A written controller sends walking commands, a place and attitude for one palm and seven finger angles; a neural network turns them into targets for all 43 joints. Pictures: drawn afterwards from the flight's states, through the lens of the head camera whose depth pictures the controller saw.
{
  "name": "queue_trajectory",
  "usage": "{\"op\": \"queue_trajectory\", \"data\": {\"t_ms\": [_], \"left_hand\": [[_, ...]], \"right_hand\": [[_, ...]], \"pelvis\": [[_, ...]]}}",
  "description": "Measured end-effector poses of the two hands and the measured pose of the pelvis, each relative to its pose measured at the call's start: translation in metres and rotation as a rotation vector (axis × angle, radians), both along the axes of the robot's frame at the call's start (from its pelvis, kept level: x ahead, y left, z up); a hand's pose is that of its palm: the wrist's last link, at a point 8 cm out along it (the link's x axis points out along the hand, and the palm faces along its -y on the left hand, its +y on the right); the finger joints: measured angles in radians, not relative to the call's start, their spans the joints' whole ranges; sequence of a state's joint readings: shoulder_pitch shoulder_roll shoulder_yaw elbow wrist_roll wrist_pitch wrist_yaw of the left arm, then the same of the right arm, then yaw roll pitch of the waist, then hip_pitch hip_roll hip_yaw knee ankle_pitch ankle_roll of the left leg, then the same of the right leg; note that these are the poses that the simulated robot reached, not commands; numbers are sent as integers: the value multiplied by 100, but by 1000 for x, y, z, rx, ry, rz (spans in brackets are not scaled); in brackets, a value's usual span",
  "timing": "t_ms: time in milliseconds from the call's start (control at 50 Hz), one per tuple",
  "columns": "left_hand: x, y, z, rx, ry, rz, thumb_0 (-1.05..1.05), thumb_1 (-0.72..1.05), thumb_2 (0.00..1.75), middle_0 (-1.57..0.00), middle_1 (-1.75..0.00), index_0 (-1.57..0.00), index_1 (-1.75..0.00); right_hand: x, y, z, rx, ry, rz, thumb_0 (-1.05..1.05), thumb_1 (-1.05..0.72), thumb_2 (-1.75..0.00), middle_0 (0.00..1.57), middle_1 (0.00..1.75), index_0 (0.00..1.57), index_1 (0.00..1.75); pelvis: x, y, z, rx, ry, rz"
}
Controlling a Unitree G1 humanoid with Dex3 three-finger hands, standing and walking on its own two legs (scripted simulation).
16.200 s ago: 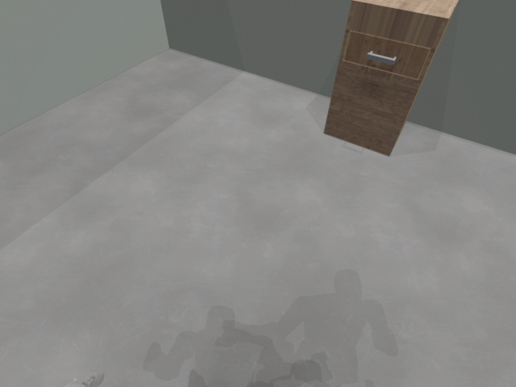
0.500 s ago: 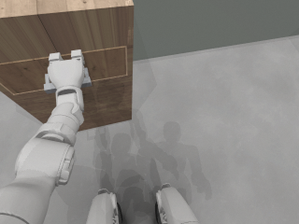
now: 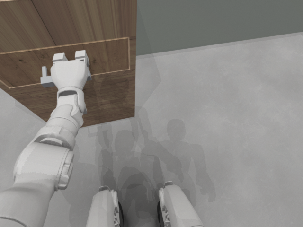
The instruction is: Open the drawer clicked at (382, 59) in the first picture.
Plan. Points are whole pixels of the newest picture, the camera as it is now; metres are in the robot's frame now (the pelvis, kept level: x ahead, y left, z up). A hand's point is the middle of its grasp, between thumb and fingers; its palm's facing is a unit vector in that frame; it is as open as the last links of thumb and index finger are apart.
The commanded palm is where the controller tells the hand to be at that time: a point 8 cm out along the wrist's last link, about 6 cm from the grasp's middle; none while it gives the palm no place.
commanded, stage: lower the fingers behind the handle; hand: left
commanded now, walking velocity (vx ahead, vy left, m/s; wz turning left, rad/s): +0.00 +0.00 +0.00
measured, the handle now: (66, 72) +0.57 +0.19 -0.06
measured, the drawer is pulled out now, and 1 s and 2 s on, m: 0.00 0.00 0.00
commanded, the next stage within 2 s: close the thumb around the handle in 0.96 s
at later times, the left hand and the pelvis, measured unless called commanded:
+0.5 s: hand (73, 90) +0.51 +0.18 -0.08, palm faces -0.05 -0.02 -1.00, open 13.8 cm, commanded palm +0.50 +0.15 -0.03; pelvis -0.01 -0.01 -0.03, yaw -1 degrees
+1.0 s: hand (74, 90) +0.52 +0.17 -0.08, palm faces -0.04 -0.03 -1.00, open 13.8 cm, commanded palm +0.50 +0.15 -0.04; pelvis -0.01 +0.00 -0.03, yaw -1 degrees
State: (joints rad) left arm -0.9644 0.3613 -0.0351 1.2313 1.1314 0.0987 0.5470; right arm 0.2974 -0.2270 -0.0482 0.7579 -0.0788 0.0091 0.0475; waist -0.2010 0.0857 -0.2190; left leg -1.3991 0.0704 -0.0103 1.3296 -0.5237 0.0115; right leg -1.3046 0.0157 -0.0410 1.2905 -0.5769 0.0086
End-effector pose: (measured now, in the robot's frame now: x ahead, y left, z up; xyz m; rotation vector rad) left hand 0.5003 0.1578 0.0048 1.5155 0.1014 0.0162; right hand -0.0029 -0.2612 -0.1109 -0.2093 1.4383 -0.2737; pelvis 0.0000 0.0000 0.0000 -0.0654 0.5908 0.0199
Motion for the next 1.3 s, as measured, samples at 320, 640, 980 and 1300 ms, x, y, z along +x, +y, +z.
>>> {"op": "queue_trajectory", "data": {"t_ms": [320, 640, 980, 1300], "left_hand": [[-4, 15, -23, 51, 50, 95, 0, -49, 30, -32, -120, -32, -121], [-4, 18, -37, 29, -66, 41, 0, -49, 30, -31, -120, -32, -120], [-1, 13, -31, 29, -4, 42, 0, -49, 30, -32, -120, -32, -120], [-3, 15, -35, 37, -31, 55, 0, -24, 41, -32, -123, -33, -123]], "right_hand": [[-9, 5, -25, 45, 8, 2, 0, -91, -90, 20, 30, 20, 30], [-15, -1, -42, 22, 29, 16, 0, -91, -90, 20, 30, 20, 30], [-13, 7, -38, 30, -3, 6, 0, -91, -90, 20, 30, 20, 30], [-16, 4, -40, 33, 27, 6, 0, -91, -90, 20, 30, 20, 30]], "pelvis": [[-10, -5, -17, 7, 17, -7], [-15, -4, -39, -5, 42, -9], [-14, -2, -34, -6, 30, -11], [-15, -2, -35, -5, 37, -9]]}}
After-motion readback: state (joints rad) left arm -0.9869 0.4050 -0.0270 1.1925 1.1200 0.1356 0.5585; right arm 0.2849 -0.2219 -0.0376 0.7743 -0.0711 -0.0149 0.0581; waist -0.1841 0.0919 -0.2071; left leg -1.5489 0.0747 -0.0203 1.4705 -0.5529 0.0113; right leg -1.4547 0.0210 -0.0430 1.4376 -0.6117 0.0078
